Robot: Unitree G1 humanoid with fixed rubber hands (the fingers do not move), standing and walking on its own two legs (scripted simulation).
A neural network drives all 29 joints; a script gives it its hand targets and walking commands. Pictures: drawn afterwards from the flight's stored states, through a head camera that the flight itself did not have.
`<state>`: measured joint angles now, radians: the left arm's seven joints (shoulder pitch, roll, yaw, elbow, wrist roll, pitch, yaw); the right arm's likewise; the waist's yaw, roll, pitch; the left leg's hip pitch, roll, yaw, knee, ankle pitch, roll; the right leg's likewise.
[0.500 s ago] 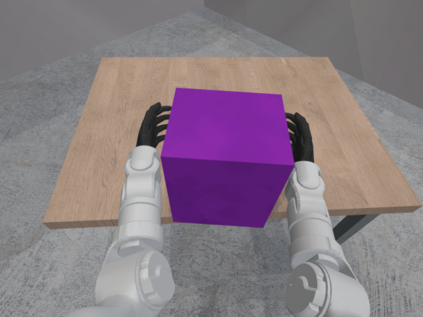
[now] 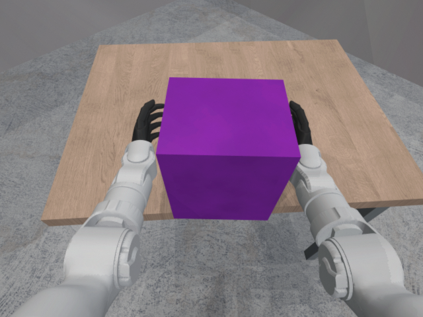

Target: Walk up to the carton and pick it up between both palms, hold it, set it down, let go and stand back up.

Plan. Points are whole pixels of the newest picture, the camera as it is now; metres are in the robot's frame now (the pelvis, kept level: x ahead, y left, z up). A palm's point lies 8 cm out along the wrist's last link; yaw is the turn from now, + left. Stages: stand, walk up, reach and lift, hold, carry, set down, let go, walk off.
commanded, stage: set down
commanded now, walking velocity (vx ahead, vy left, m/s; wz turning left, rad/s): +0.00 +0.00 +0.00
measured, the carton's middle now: (223, 155) +0.41 +0.03 +0.06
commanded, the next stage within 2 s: none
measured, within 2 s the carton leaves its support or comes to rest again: neither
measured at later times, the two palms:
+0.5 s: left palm (122, 116) +0.41 +0.21 +0.15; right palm (366, 116) +0.43 -0.20 +0.17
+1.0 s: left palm (96, 76) +0.42 +0.23 +0.22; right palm (366, 82) +0.44 -0.17 +0.22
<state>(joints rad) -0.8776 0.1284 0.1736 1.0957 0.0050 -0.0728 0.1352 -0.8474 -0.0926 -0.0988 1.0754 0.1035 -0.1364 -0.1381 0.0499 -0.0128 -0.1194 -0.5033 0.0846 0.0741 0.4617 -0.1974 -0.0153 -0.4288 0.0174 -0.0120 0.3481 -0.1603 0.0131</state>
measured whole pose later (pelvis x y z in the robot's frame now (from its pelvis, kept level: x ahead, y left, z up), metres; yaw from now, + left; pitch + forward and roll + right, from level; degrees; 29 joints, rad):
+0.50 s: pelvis -0.04 -0.02 -0.01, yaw +1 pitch +13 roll -1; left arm -1.09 0.35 -0.14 1.22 -0.37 0.06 0.08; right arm -1.08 -0.38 0.14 1.20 0.47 0.07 -0.03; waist 0.01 -0.04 -0.18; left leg -0.56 0.07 0.03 0.49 -0.15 -0.03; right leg -0.53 0.02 -0.02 0.47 -0.17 -0.01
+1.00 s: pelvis -0.02 -0.01 +0.00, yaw +2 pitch +7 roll -2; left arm -1.13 0.42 -0.07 0.91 -0.30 0.44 0.07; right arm -1.14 -0.37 0.02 1.09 0.45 0.30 -0.10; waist 0.00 -0.03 -0.11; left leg -0.40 0.07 -0.01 0.42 -0.15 -0.03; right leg -0.31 0.02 -0.04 0.32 -0.13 0.00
